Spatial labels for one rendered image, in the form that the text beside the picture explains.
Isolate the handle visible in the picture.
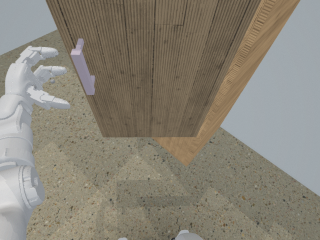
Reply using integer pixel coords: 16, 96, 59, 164
70, 38, 96, 95

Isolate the cupboard door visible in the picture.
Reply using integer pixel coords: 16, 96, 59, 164
45, 0, 261, 138

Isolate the right robot shin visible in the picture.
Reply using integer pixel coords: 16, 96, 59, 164
177, 230, 189, 237

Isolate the robot left forearm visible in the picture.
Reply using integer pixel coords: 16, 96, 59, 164
0, 94, 35, 171

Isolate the robot left upper arm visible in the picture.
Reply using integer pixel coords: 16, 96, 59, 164
0, 165, 45, 240

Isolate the left robot hand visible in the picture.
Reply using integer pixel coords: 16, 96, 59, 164
5, 46, 71, 110

